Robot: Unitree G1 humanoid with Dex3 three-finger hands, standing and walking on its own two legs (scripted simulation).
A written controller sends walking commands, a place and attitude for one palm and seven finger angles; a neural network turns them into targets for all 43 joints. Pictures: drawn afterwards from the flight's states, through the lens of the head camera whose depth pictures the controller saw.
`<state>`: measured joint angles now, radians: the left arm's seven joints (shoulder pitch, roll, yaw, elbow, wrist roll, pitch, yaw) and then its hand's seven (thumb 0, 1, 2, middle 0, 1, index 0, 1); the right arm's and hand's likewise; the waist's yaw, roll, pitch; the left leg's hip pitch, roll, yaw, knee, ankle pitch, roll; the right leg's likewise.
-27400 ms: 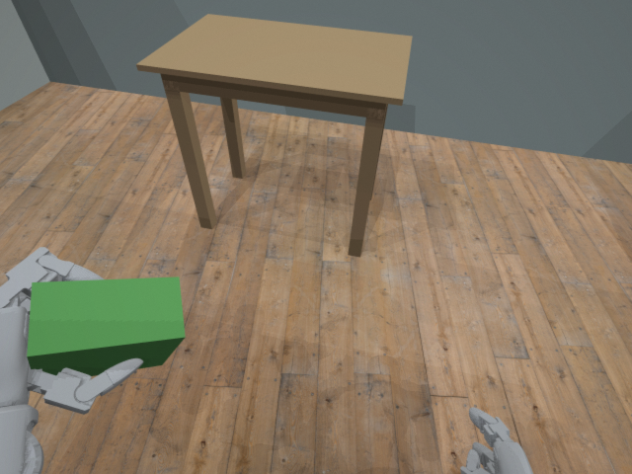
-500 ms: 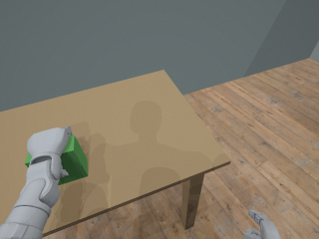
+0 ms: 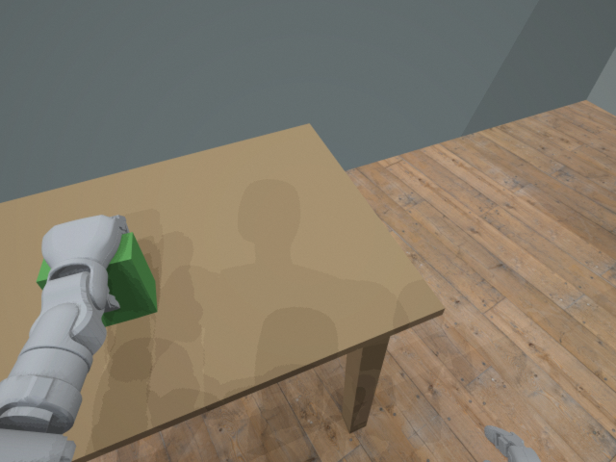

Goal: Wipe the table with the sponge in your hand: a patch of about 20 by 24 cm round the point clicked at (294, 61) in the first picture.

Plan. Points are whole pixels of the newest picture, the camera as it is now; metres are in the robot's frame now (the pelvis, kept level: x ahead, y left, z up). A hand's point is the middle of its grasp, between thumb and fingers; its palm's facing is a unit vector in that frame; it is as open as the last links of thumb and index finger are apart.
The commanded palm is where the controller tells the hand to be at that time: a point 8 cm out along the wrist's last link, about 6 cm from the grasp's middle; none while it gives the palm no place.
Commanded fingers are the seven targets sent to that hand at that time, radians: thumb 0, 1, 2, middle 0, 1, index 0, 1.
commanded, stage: wipe forward along the first lane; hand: left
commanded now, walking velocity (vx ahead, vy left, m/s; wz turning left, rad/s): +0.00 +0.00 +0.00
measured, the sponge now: (109, 292) +0.33 +0.33 +0.02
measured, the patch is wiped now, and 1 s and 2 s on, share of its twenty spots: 0.40 0.65 0.75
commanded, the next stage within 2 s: slide across to the middle lane in 0.28 s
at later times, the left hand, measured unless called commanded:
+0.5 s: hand (102, 248) +0.38 +0.34 +0.06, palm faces -0.11 +0.02 -0.99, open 10.2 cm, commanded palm +0.36 +0.32 +0.11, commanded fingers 0.00 0.10 1.30 -1.20 -1.60 -1.20 -1.60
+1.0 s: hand (145, 229) +0.41 +0.29 +0.07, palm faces -0.07 +0.00 -1.00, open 10.2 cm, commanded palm +0.39 +0.27 +0.12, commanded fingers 0.00 0.10 1.30 -1.20 -1.60 -1.20 -1.60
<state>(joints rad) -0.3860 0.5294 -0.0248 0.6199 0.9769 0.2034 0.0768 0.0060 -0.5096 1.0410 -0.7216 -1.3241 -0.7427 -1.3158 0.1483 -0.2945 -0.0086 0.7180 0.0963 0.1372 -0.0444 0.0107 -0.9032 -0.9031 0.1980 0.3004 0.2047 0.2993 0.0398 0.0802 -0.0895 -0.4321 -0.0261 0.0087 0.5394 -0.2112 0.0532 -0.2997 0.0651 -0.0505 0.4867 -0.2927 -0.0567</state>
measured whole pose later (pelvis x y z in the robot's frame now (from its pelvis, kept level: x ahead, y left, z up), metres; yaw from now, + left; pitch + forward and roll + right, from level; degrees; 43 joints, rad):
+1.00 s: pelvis +0.01 +0.02 +0.00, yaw +0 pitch +8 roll -1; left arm -0.64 0.42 -0.16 0.81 0.99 0.32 0.15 0.00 -0.51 1.04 -0.72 -1.33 -0.74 -1.32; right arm 0.13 -0.26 0.00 0.73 0.09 0.15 -0.02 0.01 -0.90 -0.90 0.20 0.30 0.21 0.30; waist 0.01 0.07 -0.10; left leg -0.44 -0.05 0.01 0.52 -0.21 0.07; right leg -0.31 0.04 -0.05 0.47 -0.30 -0.03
